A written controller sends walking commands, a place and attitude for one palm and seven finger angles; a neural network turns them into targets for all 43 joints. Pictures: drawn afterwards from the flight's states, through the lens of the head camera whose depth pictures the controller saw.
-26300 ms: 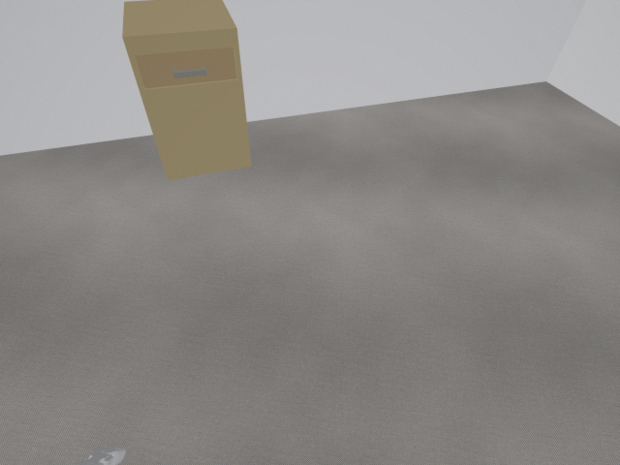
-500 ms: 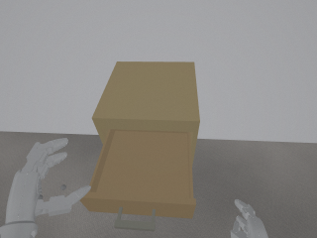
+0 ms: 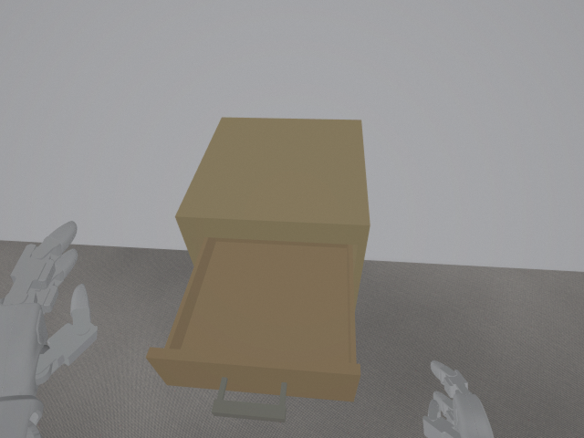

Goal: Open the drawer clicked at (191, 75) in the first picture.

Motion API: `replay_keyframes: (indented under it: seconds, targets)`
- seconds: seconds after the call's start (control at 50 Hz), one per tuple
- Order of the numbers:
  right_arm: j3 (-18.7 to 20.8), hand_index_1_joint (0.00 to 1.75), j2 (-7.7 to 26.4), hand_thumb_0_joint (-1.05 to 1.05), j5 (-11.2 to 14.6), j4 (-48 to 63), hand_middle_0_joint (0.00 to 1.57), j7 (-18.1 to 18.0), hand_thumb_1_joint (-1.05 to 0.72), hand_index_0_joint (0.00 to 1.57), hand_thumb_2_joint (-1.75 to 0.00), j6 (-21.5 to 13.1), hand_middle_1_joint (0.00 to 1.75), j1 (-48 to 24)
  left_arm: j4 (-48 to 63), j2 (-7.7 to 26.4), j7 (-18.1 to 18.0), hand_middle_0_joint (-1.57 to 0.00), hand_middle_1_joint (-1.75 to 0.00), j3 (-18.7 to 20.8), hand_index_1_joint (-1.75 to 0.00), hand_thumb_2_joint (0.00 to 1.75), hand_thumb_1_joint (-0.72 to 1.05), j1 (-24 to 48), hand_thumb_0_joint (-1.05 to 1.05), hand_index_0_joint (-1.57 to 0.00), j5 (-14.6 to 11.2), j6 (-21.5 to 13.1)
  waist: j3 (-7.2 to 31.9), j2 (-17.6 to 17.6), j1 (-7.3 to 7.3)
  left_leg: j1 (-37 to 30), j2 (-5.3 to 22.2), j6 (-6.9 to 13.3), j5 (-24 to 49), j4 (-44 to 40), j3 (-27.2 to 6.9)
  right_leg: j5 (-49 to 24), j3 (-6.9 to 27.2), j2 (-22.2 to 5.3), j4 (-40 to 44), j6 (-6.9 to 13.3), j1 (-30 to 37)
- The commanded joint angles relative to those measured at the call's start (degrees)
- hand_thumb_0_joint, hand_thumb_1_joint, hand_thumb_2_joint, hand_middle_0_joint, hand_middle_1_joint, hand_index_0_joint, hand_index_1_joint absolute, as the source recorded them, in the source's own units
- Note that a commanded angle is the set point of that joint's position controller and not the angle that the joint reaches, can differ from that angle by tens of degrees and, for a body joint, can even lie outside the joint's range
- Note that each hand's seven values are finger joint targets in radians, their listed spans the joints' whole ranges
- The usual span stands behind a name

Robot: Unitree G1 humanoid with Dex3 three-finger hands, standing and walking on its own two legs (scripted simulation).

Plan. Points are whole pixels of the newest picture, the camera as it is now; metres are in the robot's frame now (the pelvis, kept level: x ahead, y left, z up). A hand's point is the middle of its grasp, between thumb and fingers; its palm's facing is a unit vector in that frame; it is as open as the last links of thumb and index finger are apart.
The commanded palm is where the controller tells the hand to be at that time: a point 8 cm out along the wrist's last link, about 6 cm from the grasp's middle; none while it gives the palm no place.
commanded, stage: step back with the hand held close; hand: left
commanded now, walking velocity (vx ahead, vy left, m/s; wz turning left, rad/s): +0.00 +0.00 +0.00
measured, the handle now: (251, 398) +0.24 +0.12 -0.22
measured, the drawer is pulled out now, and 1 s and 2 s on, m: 0.29 0.29 0.29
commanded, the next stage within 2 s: stop stepping back and stand still in 1.26 s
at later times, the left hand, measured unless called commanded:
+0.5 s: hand (81, 356) +0.15 +0.23 +0.15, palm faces +0.27 -0.82 -0.51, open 7.4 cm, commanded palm +0.08 +0.28 +0.17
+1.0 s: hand out of the picture +0.07 +0.22 +0.16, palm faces +0.38 -0.80 -0.47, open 7.5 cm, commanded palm +0.00 +0.27 +0.17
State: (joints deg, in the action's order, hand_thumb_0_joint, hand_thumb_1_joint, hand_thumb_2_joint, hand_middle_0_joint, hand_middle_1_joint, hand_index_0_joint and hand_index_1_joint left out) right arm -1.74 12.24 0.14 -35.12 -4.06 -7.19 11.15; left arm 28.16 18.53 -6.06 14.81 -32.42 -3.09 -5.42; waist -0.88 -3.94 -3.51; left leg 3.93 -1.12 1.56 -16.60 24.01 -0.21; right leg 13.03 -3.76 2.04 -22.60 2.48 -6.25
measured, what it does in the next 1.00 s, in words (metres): walks backwards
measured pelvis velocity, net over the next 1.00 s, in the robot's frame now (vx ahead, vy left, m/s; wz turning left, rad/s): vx -0.12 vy -0.02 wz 0.03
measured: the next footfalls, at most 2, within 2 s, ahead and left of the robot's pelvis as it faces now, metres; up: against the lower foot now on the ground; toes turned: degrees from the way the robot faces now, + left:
right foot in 1.02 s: -0.05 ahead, -0.12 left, +0.00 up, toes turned +2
left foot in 1.24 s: -0.11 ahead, +0.11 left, +0.00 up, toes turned +3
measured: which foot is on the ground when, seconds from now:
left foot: down 0.00-1.00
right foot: down 0.00-0.90, up 0.92-1.00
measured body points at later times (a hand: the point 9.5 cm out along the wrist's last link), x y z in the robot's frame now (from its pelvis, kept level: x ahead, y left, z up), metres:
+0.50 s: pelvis -0.04 +0.00 -0.01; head +0.00 +0.02 +0.44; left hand +0.13 +0.27 +0.17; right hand +0.12 -0.25 -0.08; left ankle -0.04 +0.10 -0.74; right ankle +0.00 -0.09 -0.74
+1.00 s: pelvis -0.12 -0.02 -0.01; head -0.11 +0.00 +0.43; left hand +0.04 +0.27 +0.19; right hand +0.04 -0.25 -0.09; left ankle -0.09 +0.11 -0.74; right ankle -0.07 -0.11 -0.73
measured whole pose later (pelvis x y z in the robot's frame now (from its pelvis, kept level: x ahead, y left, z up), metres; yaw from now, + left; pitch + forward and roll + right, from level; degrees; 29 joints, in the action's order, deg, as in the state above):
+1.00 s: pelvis -0.12 -0.02 -0.01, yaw +2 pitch +0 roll +0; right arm 0.1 10.7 -0.7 -34.7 -4.0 -7.7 14.2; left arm 34.9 24.2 -10.1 22.1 -35.9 -1.0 -12.9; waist -0.5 2.3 2.0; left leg 19.6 0.8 -0.7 -14.3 33.9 -0.8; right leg 20.2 -1.2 2.0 -38.6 0.3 -22.9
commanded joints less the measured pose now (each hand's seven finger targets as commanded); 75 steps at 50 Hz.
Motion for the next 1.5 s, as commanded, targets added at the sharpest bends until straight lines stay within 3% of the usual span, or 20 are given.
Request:
replay_keyframes:
  seconds: [0.0,0.06,0.08,0.14,0.32,0.56,0.64,0.7,0.76,0.82,0.86,0.88,0.94,1.02,1.08,1.18,1.24,1.34,1.4,1.48]
  targets:
    - [2.2,0.3,5.26,0.0,0.32,9.13,0.2,-0.7,-0.9,0.2,-0.9,-3.78,0.3,-8.2,12.87,10.15,-1.89,-0.2,-0.3,8.1,-0.3,0.9,0.9,4.91,0.0,-0.2,0.04,-3.9,2.95,-0.02,0.14,2.13,3.31,-0.21,15.33,-3.34,-1.79,-10.29,3.35,-3.79,3.45,-0.47,1.47]
    - [2.46,0.3,5.43,0.0,0.55,8.89,0.2,-0.68,-0.9,0.2,-0.9,-3.37,0.3,-8.17,10.32,8.55,-1.69,-0.2,-0.3,7.12,-0.3,0.9,0.9,4.39,0.0,-0.2,-0.11,-3.75,1.15,0.67,0.32,2.79,3.5,-0.12,13.61,-3.64,-1.77,-8.29,3.24,-3.79,3.7,-0.59,0.53]
    - [1.65,0.3,6.14,0.0,1.57,11.85,0.2,-0.27,-0.9,0.2,-0.9,-2.54,0.3,-6.17,14.34,16.74,-2.28,-0.2,-0.3,15.93,-0.3,0.9,0.9,14.66,0.0,-0.2,-0.52,-7.34,-7.29,-1.65,2.55,8.05,3.59,0.76,5.63,-3.56,-3.57,-5.98,10.06,-6.06,7.32,-0.49,-7.08]
    - [3.6,0.3,6.71,0.0,-0.26,9.99,0.2,-0.98,-0.9,0.2,-0.9,-1.04,0.3,-5.96,6.92,8.19,-2.33,-0.2,-0.3,9.87,-0.3,0.9,0.9,2.16,0.0,-0.2,1.71,-7.53,-1.92,8.19,3.67,5.14,4.31,0.87,8.45,-0.14,-5.45,-10.64,11.31,-7.53,6.55,-0.6,-6.4]
    - [5.02,0.3,5.96,0.0,0.31,12.9,0.2,-0.71,-0.9,0.2,-0.9,-0.29,0.3,-5.56,19.5,12.16,-4.69,-0.2,-0.3,13.08,-0.3,0.9,0.9,-7.88,0.0,-0.2,1.73,-9.47,12.97,3.35,4.23,9.54,6.72,0.14,24.59,4.52,-6.37,-28.2,9.2,-10.54,-3.58,1.1,2.63]
    - [5.25,0.3,5.9,0.0,-1.76,10.55,0.2,-2.29,-0.9,0.2,-0.9,-3.27,0.3,-3.85,18.55,10.79,-6.39,-0.2,-0.3,13.24,-0.3,0.9,0.9,-8.69,0.0,-0.2,1.51,-9.57,5.41,-6.05,4.08,24.71,13.68,2.84,12.41,-4.12,-11.28,4.73,4.72,-4.25,-14.29,-1.26,-1.65]
    - [5.11,0.3,6.51,0.0,-1.55,9.84,0.2,-2.4,-0.9,0.2,-0.9,-3.3,0.3,-2.79,16.48,9.31,-6.57,-0.2,-0.3,10.86,-0.3,0.9,0.9,-5.37,0.0,-0.2,1.87,-8.79,3.12,1.98,4.46,26.58,9.78,2.07,-1.18,1.81,-9.61,0.16,11.56,-7.29,-6.45,0.33,-4.21]
    - [5.53,0.3,6.93,0.0,-1.7,8.72,0.2,-2.07,-0.9,0.2,-0.9,-2.27,0.3,-0.95,16.95,10.15,-6.75,-0.2,-0.3,9.51,-0.3,0.9,0.9,-0.3,0.0,-0.2,2.54,-8.5,2.32,12.65,5.55,15.67,0.97,-0.82,-14.23,19.21,-4.15,21.3,25.83,-17.82,12.29,5.45,-21.02]
    - [4.32,0.3,5.88,0.0,-1.72,8.94,0.2,-1.67,-0.9,0.2,-0.9,-1.31,0.3,-2.14,18.98,12.01,-6.63,-0.2,-0.3,10.22,-0.3,0.9,0.9,1.01,0.0,-0.2,2.45,-8.6,4.73,15.32,4.81,10.73,0.87,-0.38,-10.99,25.76,-0.71,19.44,19.99,-19.11,13.21,5.93,-20.99]
    - [2.55,0.3,5.02,0.0,-1.09,9.42,0.2,-1.9,-0.9,0.2,-0.9,-1.63,0.3,-4.07,18.84,13.05,-5.85,-0.2,-0.3,11.4,-0.3,0.9,0.9,-0.72,0.0,-0.2,1.88,-9.39,2.47,4.23,4.84,11.55,1.75,0.35,-8.18,0.31,0.34,14.09,11.78,-11.9,5.24,1.22,-15.09]
    - [3.2,0.3,6.82,0.0,-1.59,9.92,0.2,-1.67,-0.9,0.2,-0.9,-2.87,0.3,-4.56,20.79,12.32,-6.15,-0.2,-0.3,11.2,-0.3,0.9,0.9,-0.05,0.0,-0.2,3.06,-11.01,-0.96,-12.72,4.66,24.5,13.83,5.94,-11.23,-11.01,-15.9,11.26,7.59,-3.73,-11.82,-1.91,-10.04]
    - [3.82,0.3,5.58,0.0,-1.61,9.43,0.2,-1.49,-0.9,0.2,-0.9,-3.8,0.3,-4.65,19.61,12.58,-6.42,-0.2,-0.3,12.16,-0.3,0.9,0.9,-0.91,0.0,-0.2,3.56,-11.11,0.18,-13.15,4.69,26.36,18.6,7.49,-1.31,-10.28,-17.61,8.23,4.84,-1.93,-20.23,-2.7,-8.97]
    - [5.33,0.3,5.79,0.0,0.15,9.89,0.2,0.01,-0.9,0.2,-0.9,-4.16,0.3,-4.37,18.82,13.23,-4.87,-0.2,-0.3,14.32,-0.3,0.9,0.9,-4.78,0.0,-0.2,1.69,-11.27,4.68,-4.22,3.57,28.36,16.27,5.29,-0.16,-4.21,-9.33,10.16,6.2,-2.27,-19.12,-2.78,-3.6]
    - [5.7,0.3,6.54,0.0,0.54,8.42,0.2,0.53,-0.9,0.2,-0.9,-4.16,0.3,-4.84,17.84,13.66,-3.67,-0.2,-0.3,13.83,-0.3,0.9,0.9,-2.49,0.0,-0.2,1.22,-11.46,4.71,8.73,4.66,22.4,6.47,-0.11,2.95,9.37,-1.67,-18.22,16.52,-11.48,-1.39,0.54,-6.53]
    - [6.53,0.3,6.33,0.0,0.99,7.27,0.2,1.42,-0.9,0.2,-0.9,-3.77,0.3,-3.66,17.72,13.64,-3.85,-0.2,-0.3,12.58,-0.3,0.9,0.9,-1.13,0.0,-0.2,0.78,-11.13,5.85,12.28,4.05,17.09,1.24,-1.44,-9.2,23.25,-0.18,5.4,26.78,-19.74,11.17,5.5,-15.68]
    - [4.23,0.3,4.12,0.0,-0.22,7.25,0.2,0.45,-0.9,0.2,-0.9,-1.59,0.3,-5.8,19.1,15.33,-4.13,-0.2,-0.3,15.53,-0.3,0.9,0.9,-6.04,0.0,-0.2,1.4,-11.23,8.1,8.88,4.76,12.79,2.16,-0.9,-2.5,2.74,1.49,-8.08,12.88,-12.74,1.47,2.09,-10.92]
    - [5.4,0.3,5.19,0.0,-1.62,7.99,0.2,-0.32,-0.9,0.2,-0.9,-3.4,0.3,-6.23,23.9,14.14,-4.54,-0.2,-0.3,14.29,-0.3,0.9,0.9,-3.47,0.0,-0.2,2.62,-12.92,7.86,-12.59,4.91,14.98,21.57,6.14,22.9,-6.47,-14.56,10.16,4.89,-1.86,-24.18,-2.97,-15.16]
    - [6.78,0.3,5.32,0.0,-0.91,4.86,0.2,0.29,-0.9,0.2,-0.9,-6.57,0.3,-3.87,24.51,11.79,-4.09,-0.2,-0.3,13.54,-0.3,0.9,0.9,-4.81,0.0,-0.2,0.78,-12.19,8.67,-8.09,4.64,5.53,20.12,6.66,40.71,-0.93,-4.46,14.74,5.62,-1.43,-34.97,-3.35,-21.66]
    - [5.87,0.3,5.47,0.0,0.37,6.43,0.2,1.5,-0.9,0.2,-0.9,-6.02,0.3,-3.87,23.72,10.93,-3.52,-0.2,-0.3,12.56,-0.3,0.9,0.9,-6.1,0.0,-0.2,0.36,-10.72,7.03,-9.82,4.16,7.02,17.54,4.22,23.18,-0.95,-2.74,13.48,2.71,-2.85,-20.68,-3.79,-15.92]
    - [4.19,0.3,5.61,0.0,0.89,7.28,0.2,1.08,-0.9,0.2,-0.9,-4.84,0.3,-4.12,19.48,13.28,-3.97,-0.2,-0.3,13.77,-0.3,0.9,0.9,-3.7,0.0,-0.2,1.13,-9.59,2.32,-1.32,4.29,20.93,11.31,1.3,-14.84,0.37,0.36,5.58,0.56,-3.13,-1.54,-3.61,-1.22]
